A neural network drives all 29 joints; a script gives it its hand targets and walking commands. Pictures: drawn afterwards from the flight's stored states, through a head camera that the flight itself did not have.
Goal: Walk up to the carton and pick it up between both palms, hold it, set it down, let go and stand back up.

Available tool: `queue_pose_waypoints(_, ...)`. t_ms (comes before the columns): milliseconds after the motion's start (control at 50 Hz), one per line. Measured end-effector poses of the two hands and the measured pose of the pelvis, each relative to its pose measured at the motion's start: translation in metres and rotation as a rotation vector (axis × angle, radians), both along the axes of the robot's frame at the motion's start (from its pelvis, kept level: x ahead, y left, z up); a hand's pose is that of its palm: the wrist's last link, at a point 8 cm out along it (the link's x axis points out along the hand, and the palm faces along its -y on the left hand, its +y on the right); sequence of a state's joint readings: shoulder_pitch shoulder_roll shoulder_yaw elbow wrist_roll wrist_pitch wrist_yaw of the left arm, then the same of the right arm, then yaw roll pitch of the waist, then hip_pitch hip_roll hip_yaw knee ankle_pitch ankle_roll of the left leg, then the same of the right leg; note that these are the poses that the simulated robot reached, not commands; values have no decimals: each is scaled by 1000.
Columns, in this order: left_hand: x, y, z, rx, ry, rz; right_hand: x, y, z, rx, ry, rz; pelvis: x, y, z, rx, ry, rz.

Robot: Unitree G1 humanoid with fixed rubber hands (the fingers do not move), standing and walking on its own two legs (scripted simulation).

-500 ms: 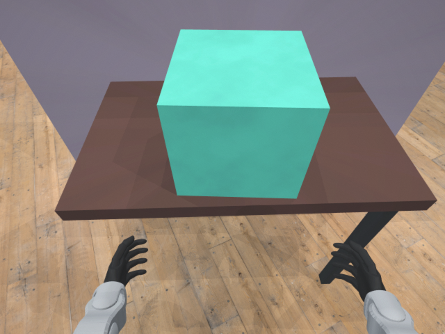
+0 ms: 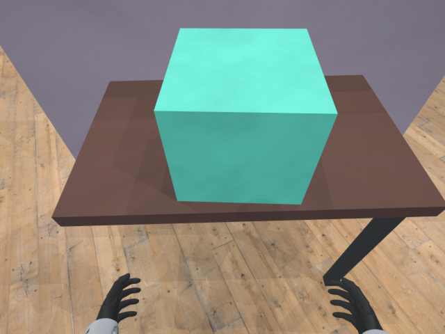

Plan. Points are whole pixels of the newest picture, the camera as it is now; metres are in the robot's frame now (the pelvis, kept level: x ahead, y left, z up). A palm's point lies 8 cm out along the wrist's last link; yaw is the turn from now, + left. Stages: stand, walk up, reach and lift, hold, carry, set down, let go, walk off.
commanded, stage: let go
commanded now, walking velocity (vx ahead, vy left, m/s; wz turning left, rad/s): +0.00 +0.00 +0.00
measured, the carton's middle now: (240, 116) +0.54 -0.01 +0.07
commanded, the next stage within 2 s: stand in 0.30 s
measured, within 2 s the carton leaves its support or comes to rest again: neither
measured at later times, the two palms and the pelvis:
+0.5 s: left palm out of the picture +0.10 +0.25 -0.10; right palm out of the picture +0.09 -0.24 -0.11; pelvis +0.00 +0.00 +0.00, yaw +4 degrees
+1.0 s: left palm out of the picture -0.07 +0.23 -0.15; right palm out of the picture +0.04 -0.22 -0.13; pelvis -0.03 +0.00 -0.01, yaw +8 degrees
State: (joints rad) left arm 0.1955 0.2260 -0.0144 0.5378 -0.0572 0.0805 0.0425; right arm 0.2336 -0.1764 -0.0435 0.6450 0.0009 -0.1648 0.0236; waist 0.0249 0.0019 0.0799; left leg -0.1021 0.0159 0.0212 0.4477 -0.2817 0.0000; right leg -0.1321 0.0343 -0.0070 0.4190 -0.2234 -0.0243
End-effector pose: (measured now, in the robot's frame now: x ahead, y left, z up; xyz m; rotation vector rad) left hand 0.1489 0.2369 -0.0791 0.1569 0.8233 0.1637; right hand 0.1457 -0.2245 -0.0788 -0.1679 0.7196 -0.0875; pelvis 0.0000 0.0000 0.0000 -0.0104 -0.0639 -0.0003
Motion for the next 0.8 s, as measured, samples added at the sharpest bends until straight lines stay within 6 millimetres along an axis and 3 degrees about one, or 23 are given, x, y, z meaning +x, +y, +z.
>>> queue_pose_waypoints(340, 5, -11, -3, -4, 5, -43, -3, 8, -3, 2, -12, 17, 0, 1, 1, 0, -39, 6)
queue_pose_waypoints(400, -2, -7, -6, 19, 1, -71, -18, 2, -15, -26, 112, 34, -1, 1, -1, -3, -1, 43)
queue_pose_waypoints(480, -34, 5, -19, 14, 52, -18, -49, -11, -33, -68, 289, 46, -3, 1, -3, -11, 26, 71)
queue_pose_waypoints(600, -107, 21, -45, 19, 236, 79, -84, -22, -44, -99, 420, 40, -5, 3, -7, -16, 45, 102)
queue_pose_waypoints(700, -159, 22, -57, 3, 363, 135, -95, -18, -46, -108, 450, 51, -10, 4, -8, -18, 53, 119)
queue_pose_waypoints(800, -192, 15, -63, -22, 427, 168, -95, -10, -47, -101, 444, 70, -17, 5, -7, -17, 61, 130)
